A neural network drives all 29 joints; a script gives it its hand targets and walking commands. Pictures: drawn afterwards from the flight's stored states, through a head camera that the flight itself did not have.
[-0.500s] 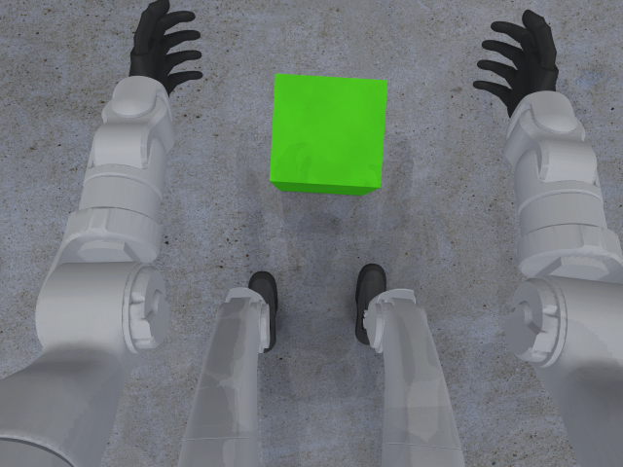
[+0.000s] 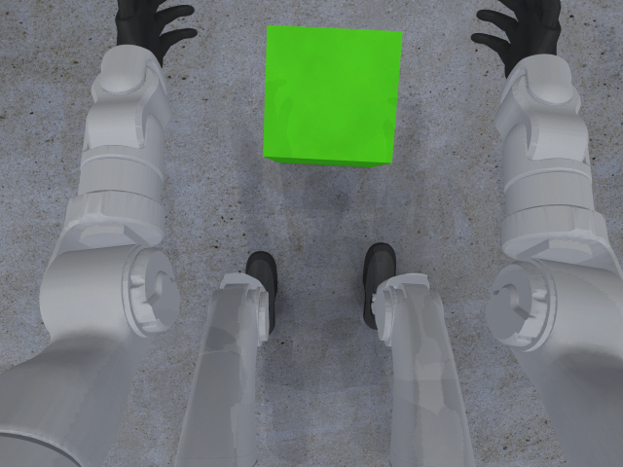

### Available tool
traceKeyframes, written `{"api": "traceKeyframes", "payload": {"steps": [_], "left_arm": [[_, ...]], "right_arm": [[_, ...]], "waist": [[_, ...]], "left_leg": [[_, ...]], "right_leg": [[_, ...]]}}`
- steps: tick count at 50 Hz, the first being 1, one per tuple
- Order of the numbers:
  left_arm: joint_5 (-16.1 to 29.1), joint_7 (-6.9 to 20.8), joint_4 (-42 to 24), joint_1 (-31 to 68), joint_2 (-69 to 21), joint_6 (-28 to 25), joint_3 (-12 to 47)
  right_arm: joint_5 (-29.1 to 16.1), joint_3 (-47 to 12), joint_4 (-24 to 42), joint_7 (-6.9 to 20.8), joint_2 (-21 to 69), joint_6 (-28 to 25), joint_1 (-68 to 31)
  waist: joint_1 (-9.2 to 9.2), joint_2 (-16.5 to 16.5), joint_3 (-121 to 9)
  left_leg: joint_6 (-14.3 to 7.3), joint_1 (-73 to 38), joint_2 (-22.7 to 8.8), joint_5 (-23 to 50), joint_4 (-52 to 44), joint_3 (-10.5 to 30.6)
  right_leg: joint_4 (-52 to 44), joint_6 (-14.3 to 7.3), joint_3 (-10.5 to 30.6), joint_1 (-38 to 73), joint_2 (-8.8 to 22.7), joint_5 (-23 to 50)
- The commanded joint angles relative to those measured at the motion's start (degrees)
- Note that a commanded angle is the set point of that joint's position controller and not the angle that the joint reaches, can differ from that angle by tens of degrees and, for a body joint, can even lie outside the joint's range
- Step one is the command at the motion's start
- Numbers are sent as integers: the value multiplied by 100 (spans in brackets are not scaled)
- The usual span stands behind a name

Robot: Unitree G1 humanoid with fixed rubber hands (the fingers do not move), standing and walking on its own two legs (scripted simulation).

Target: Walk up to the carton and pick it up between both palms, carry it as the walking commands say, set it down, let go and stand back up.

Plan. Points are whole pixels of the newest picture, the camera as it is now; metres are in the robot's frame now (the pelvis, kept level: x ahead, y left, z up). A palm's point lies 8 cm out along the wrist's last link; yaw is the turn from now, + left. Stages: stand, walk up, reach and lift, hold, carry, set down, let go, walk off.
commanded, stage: reach and lift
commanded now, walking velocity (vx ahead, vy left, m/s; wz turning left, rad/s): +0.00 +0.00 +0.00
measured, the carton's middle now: (328, 109) +0.52 -0.01 -0.48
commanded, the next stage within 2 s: none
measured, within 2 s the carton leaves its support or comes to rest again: neither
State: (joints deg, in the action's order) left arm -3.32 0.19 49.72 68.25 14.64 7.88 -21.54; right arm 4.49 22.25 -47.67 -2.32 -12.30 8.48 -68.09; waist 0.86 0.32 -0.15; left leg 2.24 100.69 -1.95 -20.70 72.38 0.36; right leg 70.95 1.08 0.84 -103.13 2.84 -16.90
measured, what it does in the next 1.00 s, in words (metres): lowers itself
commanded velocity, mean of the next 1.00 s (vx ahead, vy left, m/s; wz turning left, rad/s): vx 0.00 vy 0.00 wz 0.00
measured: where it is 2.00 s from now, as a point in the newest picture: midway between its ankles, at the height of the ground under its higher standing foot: (319, 305)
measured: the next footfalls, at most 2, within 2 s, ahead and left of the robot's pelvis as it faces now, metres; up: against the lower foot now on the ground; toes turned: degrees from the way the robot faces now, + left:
none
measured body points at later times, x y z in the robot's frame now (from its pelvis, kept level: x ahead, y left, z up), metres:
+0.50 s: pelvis -0.04 +0.01 -0.15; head +0.35 +0.00 +0.07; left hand +0.54 +0.18 -0.32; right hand +0.53 -0.20 -0.32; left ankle +0.08 +0.14 -0.57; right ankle +0.10 -0.13 -0.57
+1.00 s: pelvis -0.04 +0.00 -0.24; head +0.34 +0.00 -0.02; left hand +0.53 +0.18 -0.43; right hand +0.53 -0.19 -0.43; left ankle +0.08 +0.14 -0.57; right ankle +0.10 -0.13 -0.57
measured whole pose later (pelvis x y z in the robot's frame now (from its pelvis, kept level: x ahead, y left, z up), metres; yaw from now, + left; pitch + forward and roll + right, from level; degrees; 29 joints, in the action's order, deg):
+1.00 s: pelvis -0.04 +0.00 -0.24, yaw +0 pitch +32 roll +0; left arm 18.2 -6.9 66.7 90.0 24.1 4.4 1.0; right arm -17.3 1.2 -70.8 -7.9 -23.0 3.1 -91.5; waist 0.7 0.4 30.0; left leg 3.8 126.2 0.2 -32.4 126.4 3.6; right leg 123.5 2.0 3.0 -129.0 1.9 -26.8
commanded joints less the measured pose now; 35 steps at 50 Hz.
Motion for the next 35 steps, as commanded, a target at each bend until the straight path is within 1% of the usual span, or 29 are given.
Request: {"api": "traceKeyframes", "payload": {"steps": [1,3,5,6,7,8,9,10,11,12,13,14,16,17,18,19,20,22,24,25,26,27,28,30,31,32,33,34,35], "left_arm": [[222,-211,-529,1845,816,7,319],[337,-301,-435,1701,835,78,439],[488,-399,-876,1855,952,40,498],[623,-446,-962,2019,973,33,637],[669,-493,-874,1873,843,31,690],[641,-552,-907,1933,979,44,698],[700,-592,-1014,1997,931,50,779],[748,-626,-708,1810,1003,24,763],[823,-704,-1179,1970,1161,8,746],[995,-764,-1112,2089,1172,58,928],[998,-822,-1234,2260,1285,55,966],[1105,-841,-1059,2344,1362,77,1006],[1224,-951,-1502,2791,1591,124,1143],[1409,-977,-1034,2778,1356,202,1348],[1338,-992,-1110,2886,1630,187,1146],[1509,-992,-764,2963,1475,252,1422],[1536,-984,-795,3137,1578,223,1469],[1825,-997,-808,3217,1353,260,1755],[1980,-1004,-648,3365,1390,198,1792],[2043,-974,-398,3402,1360,220,1898],[1892,-993,-737,3452,1527,150,1801],[1745,-1007,-676,3333,1677,50,1677],[1772,-1019,-524,3446,1621,4,1653],[1625,-952,607,3367,1774,-8,1464],[1595,-918,695,3412,1837,-39,1439],[1627,-873,890,3466,1736,-68,1540],[1520,-868,745,3543,1773,-155,1422],[1623,-892,352,3641,1814,-244,1458],[1721,-879,588,3673,1820,-322,1603]], "right_arm": [[-180,-54,398,-74,-955,-22,-1704],[-317,-174,199,-142,-1056,25,-1670],[-514,-398,659,-204,-1047,-30,-1757],[-623,-521,906,-236,-1186,-50,-2083],[-567,-544,484,-233,-1158,-60,-1764],[-763,-562,773,-245,-1230,-53,-2059],[-770,-646,658,-263,-1231,-39,-1923],[-898,-821,712,-312,-1215,-79,-2008],[-1016,-963,965,-357,-1227,-71,-2125],[-1054,-850,933,-395,-1564,-74,-2365],[-1283,-1020,944,-456,-1502,-55,-2461],[-1196,-946,717,-496,-1632,-32,-2465],[-1480,-1134,881,-584,-1725,54,-2697],[-1439,-1061,327,-604,-1859,72,-2684],[-1486,-1121,370,-629,-1901,94,-2715],[-1568,-1144,7,-624,-1880,99,-2779],[-1667,-1282,92,-651,-1788,90,-2992],[-1803,-1476,208,-669,-1823,56,-3122],[-1873,-1458,368,-733,-2030,-38,-3439],[-1948,-1622,49,-719,-1925,-23,-3467],[-1884,-1453,455,-741,-2092,-78,-3448],[-1920,-1569,149,-731,-1939,-123,-3348],[-1949,-1576,117,-705,-2060,-181,-3523],[-1884,-1673,-983,-656,-1912,-161,-3485],[-1906,-1681,-1055,-609,-1885,-174,-3598],[-1880,-1642,-1155,-618,-1857,-218,-3593],[-2000,-1692,-1207,-576,-1822,-291,-3636],[-2034,-1763,-752,-582,-1948,-396,-3821],[-2075,-1867,-872,-602,-1923,-468,-3890]], "waist": [[65,-115,-7096],[6,-168,-7377],[35,56,-8187],[-6,-41,-8078],[49,72,-7869],[-119,-151,-7980],[-29,-123,-8225],[-136,140,-8057],[-188,233,-8650],[-64,125,-8753],[-267,-51,-8761],[-107,67,-8428],[-151,-185,-8937],[93,-223,-8497],[-48,-178,-8438],[160,-252,-8326],[28,-221,-8381],[251,-82,-8816],[274,-52,-8930],[201,-61,-8538],[163,-80,-8696],[-58,-77,-8485],[-61,-68,-8214],[-211,126,-6587],[-285,116,-6271],[-85,184,-6120],[-346,70,-5983],[-291,176,-6721],[-270,288,-6429]], "left_leg": [[42,-2689,731,1012,252,-479],[100,-2613,752,1013,589,-590],[78,-2595,748,1341,939,-608],[38,-2370,772,1186,1048,-605],[81,-2184,739,1359,1173,-574],[74,-2364,736,1183,1223,-612],[111,-2391,700,1370,1413,-586],[76,-2011,703,1299,1591,-594],[54,-2148,750,1475,1719,-613],[73,-2240,712,1383,1839,-576],[70,-2243,708,1287,2050,-638],[55,-2028,686,1008,2028,-601],[76,-2497,649,842,2262,-633],[79,-2416,641,781,2322,-500],[65,-2421,617,544,2468,-574],[87,-2401,583,340,2464,-507],[25,-2539,590,437,2590,-476],[29,-2615,568,632,2869,-475],[14,-2594,602,743,3101,-546],[-6,-2276,576,674,3139,-508],[34,-2359,576,1049,3311,-537],[15,-2197,576,1008,3321,-570],[24,-2144,549,1002,3419,-542],[-9,-950,485,-22,3435,-579],[-41,-795,476,-69,3387,-508],[-50,-819,445,-274,3439,-487],[-26,-790,438,-126,3510,-497],[-25,-1158,476,205,3629,-519],[-40,-917,470,167,3706,-506]], "right_leg": [[601,263,-521,3729,-702,1264],[834,216,-496,3791,-702,1233],[1149,213,-491,4148,-704,1668],[1363,167,-506,3916,-697,1516],[1519,158,-597,3693,-734,1636],[1601,164,-586,3476,-742,1295],[1765,142,-607,3545,-751,1491],[1886,183,-555,3472,-722,1494],[2137,215,-566,3882,-748,1856],[2307,170,-635,3718,-725,1662],[2402,157,-482,3746,-657,1572],[2410,145,-553,3543,-671,1258],[2604,93,-569,3636,-652,1003],[2777,59,-617,3253,-649,870],[2751,52,-577,3258,-605,591],[2865,37,-685,3168,-565,408],[2916,27,-603,3186,-551,433],[3172,10,-593,3658,-521,764],[3310,-43,-532,3800,-509,866],[3425,-62,-496,3761,-492,934],[3579,-14,-467,3738,-506,1287],[3679,-3,-465,3685,-492,1306],[3741,-33,-422,3505,-481,1176],[3705,45,-380,2846,-391,303],[3796,91,-375,2627,-415,235],[3789,96,-431,2596,-416,-4],[3867,103,-366,2448,-413,94],[3970,98,-393,2855,-421,496],[4038,107,-382,2651,-427,461]]}}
